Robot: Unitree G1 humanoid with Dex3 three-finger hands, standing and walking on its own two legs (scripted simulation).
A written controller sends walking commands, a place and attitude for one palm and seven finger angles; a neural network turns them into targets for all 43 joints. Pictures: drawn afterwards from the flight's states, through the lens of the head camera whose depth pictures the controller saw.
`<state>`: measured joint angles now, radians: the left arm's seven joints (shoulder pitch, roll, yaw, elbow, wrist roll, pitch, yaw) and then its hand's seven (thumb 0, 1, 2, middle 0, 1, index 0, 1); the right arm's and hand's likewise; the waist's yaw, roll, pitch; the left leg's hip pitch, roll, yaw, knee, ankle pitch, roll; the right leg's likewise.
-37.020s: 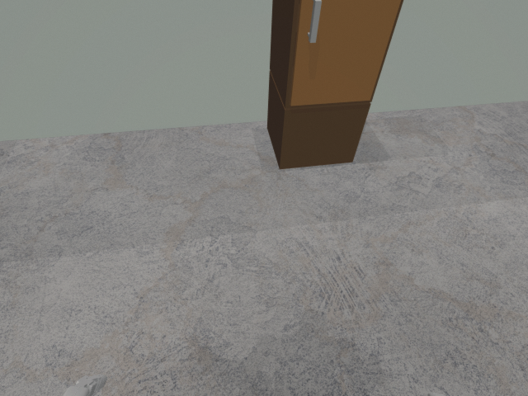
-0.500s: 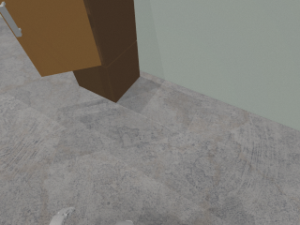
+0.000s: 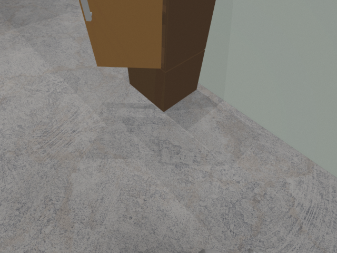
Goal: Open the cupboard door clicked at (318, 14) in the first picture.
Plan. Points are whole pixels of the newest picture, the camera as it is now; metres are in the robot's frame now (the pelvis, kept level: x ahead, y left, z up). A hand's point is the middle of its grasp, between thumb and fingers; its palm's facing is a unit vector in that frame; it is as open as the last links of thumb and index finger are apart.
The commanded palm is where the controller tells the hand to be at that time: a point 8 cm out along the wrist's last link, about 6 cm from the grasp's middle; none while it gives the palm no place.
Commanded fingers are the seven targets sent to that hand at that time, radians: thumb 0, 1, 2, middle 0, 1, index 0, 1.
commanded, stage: take the last steps up to it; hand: left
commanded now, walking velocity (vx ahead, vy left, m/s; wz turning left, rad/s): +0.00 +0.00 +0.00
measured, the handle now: (86, 2) +1.09 +0.47 +0.04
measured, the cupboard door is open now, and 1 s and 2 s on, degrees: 47 47 47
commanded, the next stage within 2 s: come to a stop and stand still in 1.66 s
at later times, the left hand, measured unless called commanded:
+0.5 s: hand out of the picture -0.02 +0.18 -0.17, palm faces +0.27 -0.95 -0.18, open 7.4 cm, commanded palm none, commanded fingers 0.00 0.90 0.90 -0.20 -0.30 -0.20 -0.30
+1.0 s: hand (84, 174) +0.33 +0.29 -0.14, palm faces +0.11 -0.97 -0.21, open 7.4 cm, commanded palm none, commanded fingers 0.00 0.90 0.90 -0.20 -0.30 -0.20 -0.30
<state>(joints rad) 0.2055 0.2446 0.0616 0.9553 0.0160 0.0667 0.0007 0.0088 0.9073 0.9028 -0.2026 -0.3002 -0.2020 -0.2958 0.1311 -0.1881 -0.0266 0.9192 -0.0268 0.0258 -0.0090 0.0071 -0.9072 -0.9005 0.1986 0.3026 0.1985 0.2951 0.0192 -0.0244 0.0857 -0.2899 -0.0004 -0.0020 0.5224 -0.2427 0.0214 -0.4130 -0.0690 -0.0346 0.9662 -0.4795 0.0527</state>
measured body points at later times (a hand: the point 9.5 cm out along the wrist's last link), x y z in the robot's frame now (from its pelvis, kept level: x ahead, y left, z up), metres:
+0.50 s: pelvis +0.08 +0.03 +0.00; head +0.11 +0.04 +0.45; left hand -0.03 +0.23 -0.15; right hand +0.23 -0.20 -0.14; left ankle +0.14 +0.17 -0.71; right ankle +0.00 -0.15 -0.74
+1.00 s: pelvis +0.23 +0.09 +0.00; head +0.25 +0.07 +0.45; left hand +0.33 +0.34 -0.13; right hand +0.21 -0.14 -0.16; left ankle +0.15 +0.18 -0.74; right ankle +0.32 +0.00 -0.73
